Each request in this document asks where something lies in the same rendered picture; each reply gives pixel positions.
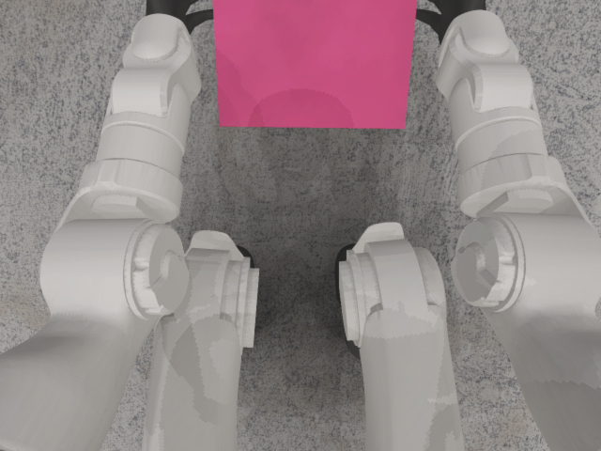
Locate robot right upper arm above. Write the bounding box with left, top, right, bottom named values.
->
left=451, top=211, right=601, bottom=451

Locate robot left forearm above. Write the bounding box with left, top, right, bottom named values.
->
left=39, top=13, right=202, bottom=299

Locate robot left foot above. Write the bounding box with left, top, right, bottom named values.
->
left=236, top=245, right=254, bottom=269

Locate robot right forearm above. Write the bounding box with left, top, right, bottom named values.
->
left=436, top=10, right=596, bottom=231

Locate robot right foot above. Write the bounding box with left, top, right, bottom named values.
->
left=334, top=243, right=361, bottom=359

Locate carton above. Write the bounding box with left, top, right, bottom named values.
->
left=212, top=0, right=417, bottom=129

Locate robot left upper arm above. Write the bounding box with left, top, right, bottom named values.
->
left=0, top=218, right=190, bottom=451

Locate left robot hand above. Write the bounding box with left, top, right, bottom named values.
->
left=146, top=0, right=214, bottom=34

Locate right robot hand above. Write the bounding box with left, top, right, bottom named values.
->
left=416, top=0, right=486, bottom=45

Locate robot foot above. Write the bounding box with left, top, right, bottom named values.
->
left=334, top=243, right=361, bottom=359
left=236, top=245, right=254, bottom=269

